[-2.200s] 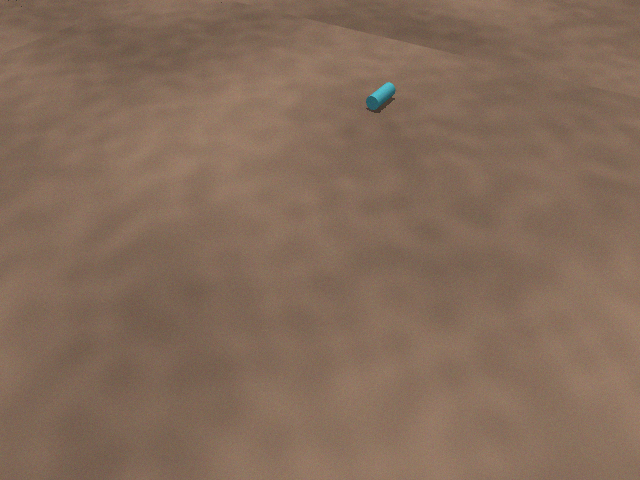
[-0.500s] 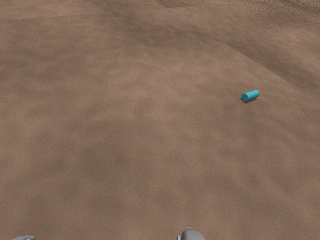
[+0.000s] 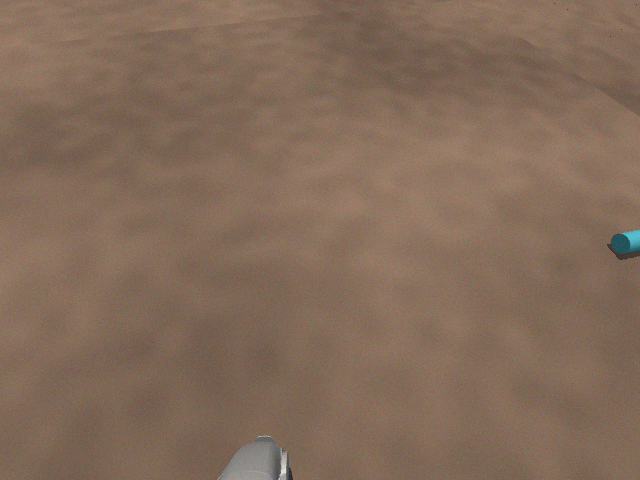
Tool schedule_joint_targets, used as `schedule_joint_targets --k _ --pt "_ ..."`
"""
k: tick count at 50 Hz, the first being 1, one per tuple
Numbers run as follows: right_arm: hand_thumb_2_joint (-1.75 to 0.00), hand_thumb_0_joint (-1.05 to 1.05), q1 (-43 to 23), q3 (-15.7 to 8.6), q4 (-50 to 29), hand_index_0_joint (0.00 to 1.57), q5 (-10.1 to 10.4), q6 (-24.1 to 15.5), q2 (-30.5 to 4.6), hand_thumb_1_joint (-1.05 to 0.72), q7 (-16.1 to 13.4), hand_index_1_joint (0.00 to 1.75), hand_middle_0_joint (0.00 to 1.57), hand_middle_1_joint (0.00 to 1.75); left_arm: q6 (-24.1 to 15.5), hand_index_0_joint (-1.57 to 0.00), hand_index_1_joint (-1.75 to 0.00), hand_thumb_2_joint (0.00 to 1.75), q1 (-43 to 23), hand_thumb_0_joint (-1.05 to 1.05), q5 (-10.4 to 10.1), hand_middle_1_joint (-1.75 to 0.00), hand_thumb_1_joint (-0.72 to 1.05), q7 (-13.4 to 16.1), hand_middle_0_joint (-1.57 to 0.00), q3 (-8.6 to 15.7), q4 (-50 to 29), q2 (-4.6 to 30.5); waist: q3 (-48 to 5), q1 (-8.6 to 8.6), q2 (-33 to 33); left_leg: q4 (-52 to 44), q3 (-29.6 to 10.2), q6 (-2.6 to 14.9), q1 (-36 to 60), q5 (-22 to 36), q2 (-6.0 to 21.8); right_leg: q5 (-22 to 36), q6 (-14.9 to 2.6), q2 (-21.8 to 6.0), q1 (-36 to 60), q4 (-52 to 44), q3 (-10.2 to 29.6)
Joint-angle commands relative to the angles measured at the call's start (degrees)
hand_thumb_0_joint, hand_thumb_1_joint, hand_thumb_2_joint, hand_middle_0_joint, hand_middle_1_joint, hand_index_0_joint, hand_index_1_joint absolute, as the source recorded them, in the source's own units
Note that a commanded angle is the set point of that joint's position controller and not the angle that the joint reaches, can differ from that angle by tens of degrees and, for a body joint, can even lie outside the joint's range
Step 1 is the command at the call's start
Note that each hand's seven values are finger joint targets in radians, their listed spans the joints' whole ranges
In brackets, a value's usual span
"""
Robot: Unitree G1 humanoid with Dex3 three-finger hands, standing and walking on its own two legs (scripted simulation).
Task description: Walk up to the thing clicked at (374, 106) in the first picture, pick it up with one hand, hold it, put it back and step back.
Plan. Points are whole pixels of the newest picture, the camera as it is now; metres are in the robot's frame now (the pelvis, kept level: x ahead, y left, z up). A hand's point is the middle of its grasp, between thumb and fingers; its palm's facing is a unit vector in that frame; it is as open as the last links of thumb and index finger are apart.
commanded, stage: walk up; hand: left
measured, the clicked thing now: out of the picture +1.24 -1.25 -0.73
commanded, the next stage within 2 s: none
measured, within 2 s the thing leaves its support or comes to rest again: neither
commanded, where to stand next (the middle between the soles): +0.94 -1.59 m, yaw +20 degrees
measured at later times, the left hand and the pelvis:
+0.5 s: hand (290, 332) +0.37 +0.09 -0.15, palm faces +0.01 -0.95 -0.33, open 7.4 cm; pelvis +0.23 -0.20 -0.03, yaw +5 degrees
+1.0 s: hand (393, 325) +0.41 -0.09 -0.17, palm faces +0.11 -0.95 -0.28, open 7.4 cm; pelvis +0.39 -0.37 -0.02, yaw +10 degrees
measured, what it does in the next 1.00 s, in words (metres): walks ahead: left foot, then right foot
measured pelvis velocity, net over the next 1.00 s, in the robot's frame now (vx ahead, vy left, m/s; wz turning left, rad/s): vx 0.39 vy -0.37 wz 0.17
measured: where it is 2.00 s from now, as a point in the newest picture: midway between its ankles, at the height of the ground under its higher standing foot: (567, 367)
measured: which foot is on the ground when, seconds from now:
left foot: up 0.00-0.06, down 0.08-0.50, up 0.52-0.84, down 0.86-1.00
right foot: down 0.00-0.10, up 0.12-0.46, down 0.48-0.86, up 0.88-1.00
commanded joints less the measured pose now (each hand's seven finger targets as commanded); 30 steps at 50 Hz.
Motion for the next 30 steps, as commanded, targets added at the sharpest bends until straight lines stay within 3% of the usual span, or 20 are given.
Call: schedule_joint_targets --k 1,2,3,4,5,6,7,9,10,12,17,19,22,23,24,25,26,27,28,30 --pt "-0.90 0.00 11.13 -4.65 -1.08 0.20 0.85 -1.06 -11.57 -0.90 -1.78 0.30 0.20 0.30 -0.80 -0.20 -0.30 0.90 -5.65 0.00 -0.31 -0.30 0.90 0.08 -0.20 2.68 -9.06 11.46 -1.74 -6.14 -3.57 -10.50 0.78 0.63 23.83 10.94 -1.85 12.93 -7.66 -11.97 -11.95 -2.54 5.99" --pt "-0.90 0.00 14.52 -5.13 -0.36 0.20 0.54 -1.15 -12.72 -0.90 -2.47 0.30 0.20 0.30 -0.62 -0.20 -0.30 0.90 -3.89 0.00 -0.56 -0.30 0.90 0.18 -0.20 2.23 -9.35 10.51 -3.94 -7.61 -0.82 -13.19 1.44 1.70 30.24 9.74 -3.02 23.11 -5.59 -9.53 -12.68 6.80 3.42" --pt "-0.90 0.00 18.35 -5.85 -0.38 0.20 0.05 -1.25 -14.79 -0.90 -3.28 0.30 0.20 0.30 -0.64 -0.20 -0.30 0.90 -0.80 0.00 -0.50 -0.30 0.90 0.61 -0.20 1.50 -9.78 8.79 -6.64 -9.74 1.70 -15.73 -3.01 3.72 37.60 4.20 -1.06 26.34 -3.47 -7.45 -16.29 17.25 3.28" --pt "-0.90 0.00 22.37 -7.33 -0.28 0.20 -0.78 -1.42 -19.42 -0.90 -4.13 0.30 0.20 0.30 -0.72 -0.20 -0.30 0.90 0.47 0.00 0.09 -0.30 0.90 0.89 -0.20 1.05 -10.95 6.85 -9.25 -11.37 10.85 -18.27 -23.38 7.51 46.39 -0.70 11.44 6.78 -0.81 -2.73 -28.53 33.01 4.63" --pt "-0.90 0.00 20.47 -7.95 -2.94 0.20 -0.21 -1.23 -23.70 -0.90 -4.86 0.30 0.20 0.30 -0.27 -0.20 -0.30 0.90 1.42 0.00 0.41 -0.30 0.90 1.33 -0.20 1.47 -11.74 8.40 -8.79 -9.80 9.90 -24.04 -48.96 11.91 47.32 -3.99 25.15 -14.48 3.28 1.09 -39.01 45.45 11.10" --pt "-0.90 0.00 18.08 -7.94 -4.43 0.20 2.47 -1.36 -23.84 -0.90 -5.41 0.30 0.20 0.30 0.33 -0.20 -0.30 0.90 -1.72 0.00 0.64 -0.30 0.90 1.45 -0.20 3.02 -11.76 16.05 -9.11 -10.89 1.34 -28.41 -57.94 17.82 44.75 -13.20 28.77 -10.77 3.81 -1.85 -41.66 50.22 19.60" --pt "-0.90 0.00 15.11 -7.35 -4.63 0.20 2.37 -1.52 -21.67 -0.90 -5.68 0.30 0.20 0.30 0.33 -0.20 -0.30 0.90 -4.94 0.00 0.67 -0.30 0.90 1.66 -0.20 2.98 -11.20 17.32 -5.35 -10.29 -3.65 -28.37 -48.19 15.41 38.21 -10.05 25.70 -6.27 3.84 -5.25 -40.66 50.52 20.46" --pt "-0.90 0.00 9.93 -5.49 -4.79 0.20 1.33 -2.02 -18.70 -0.90 -5.58 0.30 0.20 0.30 0.50 -0.20 -0.30 0.90 -2.99 0.00 -0.76 -0.30 0.90 1.18 -0.20 3.03 -10.53 15.26 -3.78 -6.65 -1.41 -24.17 -29.78 12.47 28.60 3.73 18.74 -2.45 3.49 -7.88 -35.24 47.89 19.95" --pt "-0.90 0.00 8.70 -5.05 -4.48 0.20 1.16 -2.27 -18.42 -0.90 -5.23 0.30 0.20 0.30 1.09 -0.20 -0.30 0.90 -1.94 0.00 -0.63 -0.30 0.90 0.67 -0.20 3.32 -9.64 14.66 -1.48 -5.49 1.46 -24.73 -23.85 11.47 20.69 2.27 16.16 -1.58 3.79 -9.12 -31.15 44.72 19.81" --pt "-0.90 0.00 7.03 -5.07 -4.32 0.20 0.32 -2.89 -19.14 -0.90 -4.41 0.30 0.20 0.30 2.03 -0.20 -0.30 0.90 -0.76 0.00 -0.12 -0.30 0.90 -0.73 -0.20 3.50 -9.20 13.25 -0.30 -4.60 5.42 -25.26 -18.15 10.65 14.90 -1.39 13.11 0.37 3.90 -9.13 -28.23 39.78 17.78" --pt "-0.90 0.00 8.60 -6.17 -2.99 0.20 -0.99 -3.24 -22.63 -0.90 -3.43 0.30 0.20 0.30 2.67 -0.20 -0.30 0.90 -8.78 0.00 -0.31 -0.30 0.90 -2.34 -0.20 3.84 -11.23 11.77 0.21 -7.76 10.49 -26.92 -14.01 9.98 14.15 -6.83 10.87 4.92 4.64 -9.02 -26.84 24.51 13.34" --pt "-0.90 0.00 6.29 -6.30 -3.00 0.20 -0.95 -2.88 -23.41 -0.90 -3.54 0.30 0.20 0.30 2.25 -0.20 -0.30 0.90 -9.76 0.00 -0.53 -0.30 0.90 -2.55 -0.20 4.07 -11.42 11.57 -1.29 -6.92 11.63 -25.27 -13.12 9.18 13.43 -4.04 12.10 6.90 3.96 -9.10 -21.84 18.98 13.11" --pt "-0.90 0.00 3.01 -5.78 -2.74 0.20 -1.09 -1.55 -23.10 -0.90 -3.64 0.30 0.20 0.30 2.04 -0.20 -0.30 0.90 -4.72 0.00 -0.55 -0.30 0.90 -2.28 -0.20 5.02 -8.77 11.51 -4.11 -3.04 12.60 -17.82 -8.90 6.86 7.98 4.25 11.26 6.08 3.13 -5.19 -7.08 12.26 8.18" --pt "-0.90 0.00 2.33 -5.17 -2.85 0.20 -1.08 -0.92 -20.98 -0.90 -3.86 0.30 0.20 0.30 1.74 -0.20 -0.30 0.90 0.61 0.00 -0.44 -0.30 0.90 -1.96 -0.20 5.81 -6.95 12.80 -6.45 -0.10 8.10 -7.57 -6.03 5.68 5.13 3.73 9.31 6.30 2.44 -4.35 0.79 8.66 8.35" --pt "-0.90 0.00 3.72 -3.58 -2.80 0.20 -1.27 -0.36 -16.05 -0.90 -4.13 0.30 0.20 0.30 1.12 -0.20 -0.30 0.90 8.41 0.00 0.36 -0.30 0.90 -1.16 -0.20 7.11 -4.19 16.50 -9.46 4.12 -5.49 10.05 -1.05 3.85 -3.20 -5.48 3.82 2.74 1.13 -4.07 10.21 3.91 10.09" --pt "-0.90 0.00 4.79 -1.79 -4.47 0.20 0.14 -0.28 -11.05 -0.90 -4.45 0.30 0.20 0.30 0.62 -0.20 -0.30 0.90 9.67 0.00 0.85 -0.30 0.90 -0.09 -0.20 7.86 -4.83 22.90 -8.07 4.96 -23.65 23.09 0.61 1.30 -18.19 -22.66 -5.08 -5.88 -1.92 -18.81 11.69 -10.91 35.58" --pt "-0.90 0.00 5.93 -3.14 -2.69 0.20 -0.48 0.66 -14.19 -0.90 -5.76 0.30 0.20 0.30 0.27 -0.20 -0.30 0.90 2.18 0.00 -0.29 -0.30 0.90 0.93 -0.20 7.56 -7.02 24.62 -7.94 0.99 -19.63 28.39 -5.88 1.23 -15.06 -21.56 -0.65 -15.62 -6.44 -23.05 6.49 -15.36 46.40" --pt "-0.90 0.00 5.12 -3.38 -0.51 0.20 0.45 0.54 -16.17 -0.90 -5.57 0.30 0.20 0.30 0.48 -0.20 -0.30 0.90 -0.41 0.00 -1.29 -0.30 0.90 1.40 -0.20 7.29 -8.02 21.13 -6.73 -0.76 -13.04 26.63 -8.57 1.61 -11.73 -15.95 1.56 -19.13 -6.41 -20.19 2.53 -14.15 38.55" --pt "-0.90 0.00 5.09 -3.65 1.51 0.20 0.57 0.45 -16.09 -0.90 -4.95 0.30 0.20 0.30 0.54 -0.20 -0.30 0.90 -2.28 0.00 -1.27 -0.30 0.90 1.64 -0.20 6.13 -7.59 18.49 -4.66 -2.18 -11.14 23.50 -8.62 1.60 -8.82 -12.51 1.99 -15.51 -6.05 -16.96 -2.31 -11.45 31.96" --pt "-0.90 0.00 9.73 -3.44 4.43 0.20 0.54 0.04 -15.58 -0.90 -4.67 0.30 0.20 0.30 0.20 -0.20 -0.30 0.90 -4.65 0.00 -0.91 -0.30 0.90 1.96 -0.20 5.14 -7.60 15.12 -3.17 -4.65 -13.14 18.15 -6.05 1.00 -4.26 -10.13 2.25 -6.24 -8.16 -13.08 -4.75 -8.41 24.05"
